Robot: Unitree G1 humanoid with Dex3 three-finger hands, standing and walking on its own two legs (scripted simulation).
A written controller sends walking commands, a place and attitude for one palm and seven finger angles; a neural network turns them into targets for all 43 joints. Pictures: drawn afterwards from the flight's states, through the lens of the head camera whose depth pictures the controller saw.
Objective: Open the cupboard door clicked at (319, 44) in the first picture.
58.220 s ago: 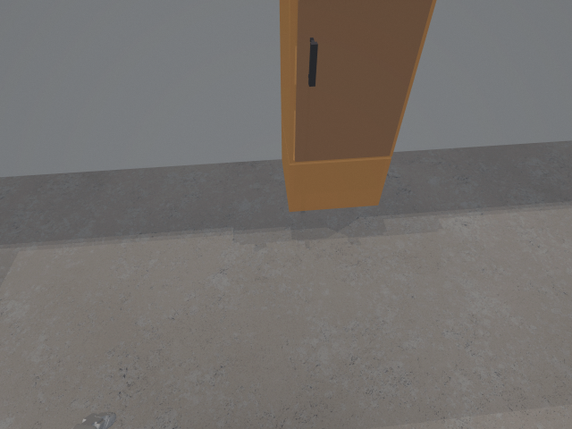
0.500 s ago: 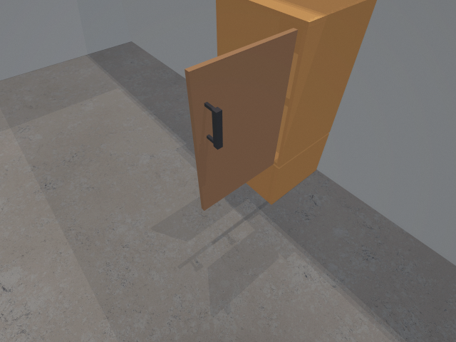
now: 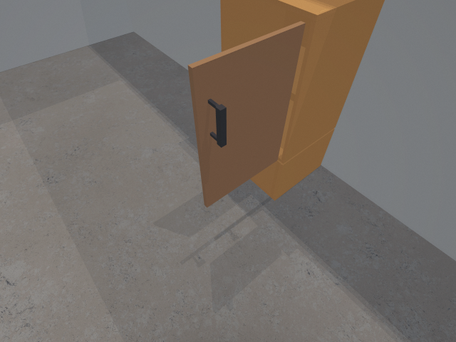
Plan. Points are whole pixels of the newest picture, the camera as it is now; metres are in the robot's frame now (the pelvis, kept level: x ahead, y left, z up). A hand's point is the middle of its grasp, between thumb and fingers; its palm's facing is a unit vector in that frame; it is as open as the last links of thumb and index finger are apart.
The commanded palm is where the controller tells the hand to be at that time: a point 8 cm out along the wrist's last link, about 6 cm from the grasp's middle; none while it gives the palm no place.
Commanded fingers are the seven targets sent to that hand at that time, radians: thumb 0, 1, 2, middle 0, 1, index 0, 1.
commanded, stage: look to check the result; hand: left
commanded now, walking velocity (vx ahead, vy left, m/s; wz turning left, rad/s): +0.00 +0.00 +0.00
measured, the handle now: (216, 123) +0.66 +0.08 -0.03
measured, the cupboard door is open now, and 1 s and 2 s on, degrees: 90 90 90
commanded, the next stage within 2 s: stand and wait in 0.20 s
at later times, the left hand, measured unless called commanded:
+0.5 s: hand out of the picture +0.06 +0.21 -0.16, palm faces +0.01 -0.96 -0.27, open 7.4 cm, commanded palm none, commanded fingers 0.00 0.90 0.90 -0.20 -0.30 -0.20 -0.30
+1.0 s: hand out of the picture +0.07 +0.20 -0.16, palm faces +0.00 -0.96 -0.28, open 7.4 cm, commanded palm none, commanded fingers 0.00 0.90 0.90 -0.20 -0.30 -0.20 -0.30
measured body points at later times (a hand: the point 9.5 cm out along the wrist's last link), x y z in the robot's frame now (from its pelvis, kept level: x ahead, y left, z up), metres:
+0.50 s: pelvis +0.01 +0.00 +0.00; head +0.03 -0.01 +0.45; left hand +0.06 +0.26 -0.14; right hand +0.06 -0.27 -0.15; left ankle +0.01 +0.10 -0.75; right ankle +0.00 -0.11 -0.75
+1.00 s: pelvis +0.02 -0.01 +0.00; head +0.04 -0.02 +0.45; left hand +0.07 +0.25 -0.14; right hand +0.07 -0.28 -0.15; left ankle +0.01 +0.10 -0.75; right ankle +0.00 -0.11 -0.75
